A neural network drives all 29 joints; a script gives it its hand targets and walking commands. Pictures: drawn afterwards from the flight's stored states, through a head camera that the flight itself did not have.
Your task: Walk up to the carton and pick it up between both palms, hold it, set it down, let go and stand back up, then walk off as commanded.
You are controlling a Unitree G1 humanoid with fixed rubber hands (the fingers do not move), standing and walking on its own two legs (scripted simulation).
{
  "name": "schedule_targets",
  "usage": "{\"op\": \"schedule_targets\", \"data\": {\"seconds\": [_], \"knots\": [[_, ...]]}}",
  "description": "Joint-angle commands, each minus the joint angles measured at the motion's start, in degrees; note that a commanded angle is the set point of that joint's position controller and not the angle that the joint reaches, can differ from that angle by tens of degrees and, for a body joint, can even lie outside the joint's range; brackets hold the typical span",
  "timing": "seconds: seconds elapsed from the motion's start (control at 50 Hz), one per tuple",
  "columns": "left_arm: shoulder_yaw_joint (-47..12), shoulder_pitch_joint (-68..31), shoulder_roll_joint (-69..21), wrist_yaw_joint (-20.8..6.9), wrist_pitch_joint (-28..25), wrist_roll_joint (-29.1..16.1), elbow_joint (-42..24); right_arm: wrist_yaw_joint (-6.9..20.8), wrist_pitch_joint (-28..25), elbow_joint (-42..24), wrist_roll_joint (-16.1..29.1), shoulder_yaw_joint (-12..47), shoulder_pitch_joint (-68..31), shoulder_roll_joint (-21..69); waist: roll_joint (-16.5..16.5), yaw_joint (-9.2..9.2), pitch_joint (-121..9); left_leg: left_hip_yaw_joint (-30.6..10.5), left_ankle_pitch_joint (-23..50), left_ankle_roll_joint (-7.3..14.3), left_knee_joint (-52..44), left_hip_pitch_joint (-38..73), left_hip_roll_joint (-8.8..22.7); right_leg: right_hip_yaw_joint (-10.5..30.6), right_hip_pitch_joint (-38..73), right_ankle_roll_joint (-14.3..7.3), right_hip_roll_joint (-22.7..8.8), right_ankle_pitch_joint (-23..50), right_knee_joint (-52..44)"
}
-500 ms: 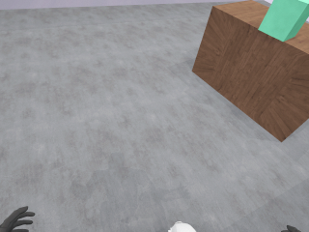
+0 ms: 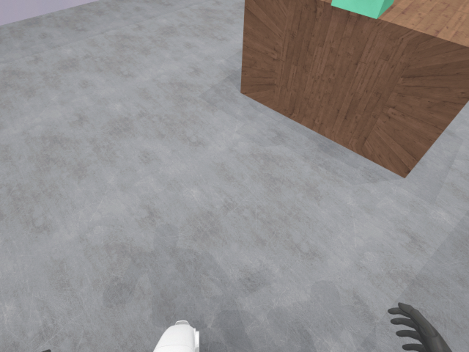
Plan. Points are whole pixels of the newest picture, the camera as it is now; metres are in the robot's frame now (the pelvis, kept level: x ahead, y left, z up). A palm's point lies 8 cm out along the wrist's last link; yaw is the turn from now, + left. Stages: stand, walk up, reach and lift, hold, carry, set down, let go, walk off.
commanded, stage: walk up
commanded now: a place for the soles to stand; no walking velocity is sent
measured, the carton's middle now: out of the picture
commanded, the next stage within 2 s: none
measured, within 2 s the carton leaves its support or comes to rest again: neither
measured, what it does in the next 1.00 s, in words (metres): walks ahead, turning right: left foot, then right foot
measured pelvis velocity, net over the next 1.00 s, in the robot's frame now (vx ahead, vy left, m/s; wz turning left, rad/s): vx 0.45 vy -0.02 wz -0.53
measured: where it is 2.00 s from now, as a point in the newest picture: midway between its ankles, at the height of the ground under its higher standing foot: (268, 216)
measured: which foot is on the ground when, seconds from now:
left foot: up 0.00-0.10, down 0.12-0.66, up 0.68-1.00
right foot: down 0.00-0.14, up 0.16-0.62, down 0.64-1.00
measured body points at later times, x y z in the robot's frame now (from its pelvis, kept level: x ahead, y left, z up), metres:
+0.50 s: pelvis +0.23 +0.05 +0.01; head +0.27 +0.06 +0.46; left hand +0.47 +0.31 -0.09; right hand +0.14 -0.31 -0.05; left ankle +0.19 +0.15 -0.74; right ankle +0.29 -0.15 -0.68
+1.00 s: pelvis +0.45 -0.02 +0.00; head +0.47 -0.04 +0.44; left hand +0.66 +0.25 -0.09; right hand +0.40 -0.38 -0.08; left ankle +0.65 +0.04 -0.70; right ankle +0.34 -0.10 -0.74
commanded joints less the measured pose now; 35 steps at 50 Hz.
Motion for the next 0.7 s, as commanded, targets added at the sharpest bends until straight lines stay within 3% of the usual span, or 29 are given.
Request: {"op": "schedule_targets", "data": {"seconds": [0.0,0.02,0.04,0.06,0.08,0.1,0.12,0.14,0.16,0.2,0.24,0.28,0.32,0.38,0.44,0.5,0.54,0.56,0.58,0.6,0.62,0.64,0.66,0.68], "knots": [[2.8,-6.1,13.0,-0.4,-3.0,0.9,-7.0,-0.2,-0.6,-2.3,-0.2,-4.4,1.0,-9.8,-13.5,-2.59,-0.5,1.3,13.3,-1.3,-12.3,12.3,-1.4,12.7,-15.1,-8.9,-10.3,-2.7,-10.9],[2.5,-5.4,13.1,-0.4,-3.1,0.9,-7.1,-0.5,-0.9,-1.8,-0.4,-4.6,1.0,-9.9,-12.9,-2.97,-1.2,0.4,15.0,-1.4,-14.1,15.0,-1.5,13.5,-15.2,-8.2,-10.5,-0.7,-8.8],[2.1,-4.6,12.5,-0.3,-3.1,1.1,-7.2,-0.9,-1.4,-0.9,-0.7,-4.9,3.5,-10.7,-10.0,-3.96,-2.9,0.0,12.9,-0.6,-16.2,19.3,-2.2,13.1,-15.3,-7.4,-9.5,1.1,-3.6],[1.6,-4.4,11.7,-0.1,-3.0,1.1,-7.6,-1.2,-2.0,0.3,-1.0,-5.4,8.2,-11.4,-6.4,-7.00,-5.6,0.1,13.0,0.5,-20.4,27.9,-2.0,10.7,-18.9,-6.0,-8.1,0.5,4.1],[1.0,-3.7,9.3,0.1,-3.2,1.2,-8.1,-1.7,-2.4,1.7,-1.7,-6.5,15.9,-14.3,0.7,-11.55,-9.8,-5.4,5.5,2.6,-24.7,39.0,2.7,6.5,-25.4,-3.5,-3.9,-0.2,17.2],[0.1,-1.3,5.5,0.4,-3.4,1.5,-8.5,-2.3,-2.6,2.7,-2.2,-7.6,21.7,-17.7,12.4,-13.15,-13.9,-17.5,-5.4,3.3,-28.5,45.7,11.8,4.0,-32.1,-1.6,2.3,-13.9,30.4],[0.7,2.2,8.9,1.0,-2.5,1.2,-8.2,-2.1,-2.3,0.0,-1.5,-7.6,14.3,-19.5,10.4,-8.36,-12.7,-33.3,-21.5,6.3,-37.7,39.3,21.5,1.8,-33.7,-0.3,-0.6,-13.9,38.6],[1.8,3.1,13.2,1.4,-1.8,1.7,-7.0,-1.5,-2.3,-1.2,-0.8,-7.7,6.0,-19.7,7.2,-4.79,-10.7,-33.8,-23.5,10.1,-38.3,34.0,23.5,2.3,-32.2,0.0,-6.0,-11.0,41.6],[2.1,3.8,15.2,1.3,-2.1,1.4,-5.8,-1.5,-2.1,-2.3,-1.1,-7.1,4.9,-17.3,4.4,-4.19,-8.8,-28.7,-20.8,9.2,-38.2,30.4,20.5,1.8,-30.4,0.4,-7.2,-9.0,42.6],[3.0,2.7,14.7,0.4,-2.5,1.0,-4.1,-1.9,-2.3,-2.5,-0.7,-5.6,5.1,-13.5,2.0,-3.73,-4.7,-14.4,-8.5,5.2,-37.6,23.3,12.8,1.7,-25.5,1.6,-9.9,-3.1,39.1],[2.6,3.8,11.7,-0.5,-2.2,0.3,-3.8,-1.9,-2.6,-1.6,-0.3,-4.9,5.4,-11.7,3.9,-2.88,-2.6,-3.6,1.1,2.2,-38.5,19.5,9.2,0.4,-23.0,2.1,-10.3,3.1,35.5],[1.8,2.6,9.3,-1.3,-1.8,-0.1,-4.3,-1.7,-2.5,-1.1,-0.6,-4.8,5.6,-11.1,5.2,-3.29,-1.6,2.3,4.6,2.4,-38.2,21.6,7.3,-1.3,-23.9,2.1,-10.2,6.8,31.3],[1.2,-2.0,8.4,-1.6,-1.6,-0.2,-5.9,-1.5,-2.3,-0.7,-0.6,-4.8,8.3,-11.7,6.3,-4.99,-0.8,5.5,11.4,4.2,-37.0,25.6,7.5,-3.1,-27.1,2.3,-10.4,6.8,26.9],[1.1,-7.4,8.4,-1.8,-1.6,0.2,-7.1,-1.5,-2.0,-0.8,-0.4,-5.3,11.8,-12.7,4.5,-6.92,-0.7,8.7,21.7,5.3,-35.3,28.9,8.6,-5.7,-27.9,2.2,-10.4,7.3,20.8],[0.9,-10.1,8.2,-2.0,-1.5,0.5,-7.5,-1.4,-1.4,-1.1,-0.3,-5.6,12.9,-13.4,4.0,-7.23,-1.6,11.9,24.5,5.0,-34.2,28.4,8.7,-9.2,-23.2,1.0,-9.4,8.2,14.6],[1.2,-11.3,8.4,-2.0,-1.3,0.6,-7.7,-1.8,-0.7,-1.5,-0.3,-6.0,12.8,-14.3,3.9,-7.15,-3.4,12.3,26.0,5.9,-31.2,30.4,10.3,-10.1,-19.0,-0.3,-8.9,6.9,11.1],[1.5,-10.3,9.0,-1.8,-1.5,0.8,-7.5,-2.1,-0.3,-2.0,-0.2,-5.9,12.4,-14.4,2.5,-5.91,-4.5,12.6,31.0,6.6,-26.7,30.8,11.4,-10.3,-15.5,-1.4,-7.6,3.8,9.2],[1.9,-8.0,9.8,-1.5,-1.7,0.9,-7.3,-2.3,-0.1,-2.4,-0.4,-5.9,11.7,-14.3,2.5,-4.25,-6.3,13.2,34.7,6.6,-22.1,31.6,11.0,-10.2,-12.3,-1.9,-6.4,2.3,8.1],[2.6,-3.1,10.7,-0.9,-2.1,1.0,-6.0,-2.3,0.1,-2.6,-0.2,-5.5,11.8,-13.5,-1.6,-0.96,-9.2,14.3,35.4,5.9,-12.7,29.8,9.8,-10.2,-4.6,-3.0,-5.0,3.6,3.8],[3.8,4.3,13.3,0.0,-2.7,1.2,-3.7,-2.1,0.3,-3.2,-0.2,-4.3,13.2,-10.9,-9.0,2.99,-14.1,14.5,29.2,4.5,1.6,20.7,6.4,-7.5,9.6,-4.8,-4.8,1.6,0.8],[5.5,8.7,17.9,1.2,-2.9,1.2,-3.4,-1.8,0.0,-4.8,0.0,-2.4,15.2,-5.8,-20.2,3.97,-17.7,12.7,2.4,2.2,13.6,4.4,0.3,13.0,22.9,-9.3,-16.2,-1.2,-0.7],[5.7,8.5,18.9,2.2,-2.6,0.9,-4.7,-1.7,-0.2,-5.0,0.1,-1.7,15.1,-6.4,-18.9,3.40,-13.3,7.9,-11.2,0.6,18.6,-7.7,-4.2,27.1,26.6,-13.9,-23.6,6.7,-3.2],[5.5,8.9,17.9,2.6,-2.4,-0.2,-4.2,-1.9,0.0,-5.1,0.6,-2.9,11.2,-12.0,-13.6,4.66,-14.1,1.9,-9.1,0.0,21.9,-11.5,-4.4,33.3,28.3,-18.5,-25.9,15.8,-4.5],[5.0,7.6,16.3,3.2,-2.4,-1.1,-4.9,-2.1,-0.3,-4.6,0.6,-2.9,8.4,-12.4,-7.0,3.59,-10.5,-0.2,-7.2,0.4,22.7,-12.3,-1.9,27.4,24.0,-17.2,-25.1,29.5,-3.4]]}}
